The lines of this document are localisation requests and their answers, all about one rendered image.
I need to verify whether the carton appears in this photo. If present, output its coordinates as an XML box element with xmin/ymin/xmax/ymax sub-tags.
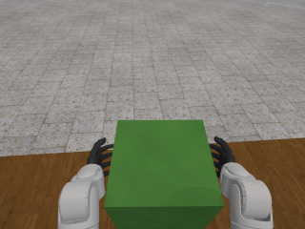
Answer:
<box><xmin>104</xmin><ymin>119</ymin><xmax>225</xmax><ymax>229</ymax></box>

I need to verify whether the left robot hand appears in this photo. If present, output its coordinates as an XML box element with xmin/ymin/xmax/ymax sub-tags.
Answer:
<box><xmin>87</xmin><ymin>137</ymin><xmax>114</xmax><ymax>177</ymax></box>

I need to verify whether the robot right forearm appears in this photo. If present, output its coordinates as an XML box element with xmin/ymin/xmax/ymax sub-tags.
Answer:
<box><xmin>219</xmin><ymin>162</ymin><xmax>274</xmax><ymax>229</ymax></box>

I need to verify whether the right robot hand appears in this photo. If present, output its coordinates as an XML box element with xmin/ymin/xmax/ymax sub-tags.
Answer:
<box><xmin>209</xmin><ymin>136</ymin><xmax>235</xmax><ymax>179</ymax></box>

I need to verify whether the robot left forearm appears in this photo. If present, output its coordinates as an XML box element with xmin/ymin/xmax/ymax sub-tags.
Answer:
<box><xmin>57</xmin><ymin>163</ymin><xmax>106</xmax><ymax>229</ymax></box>

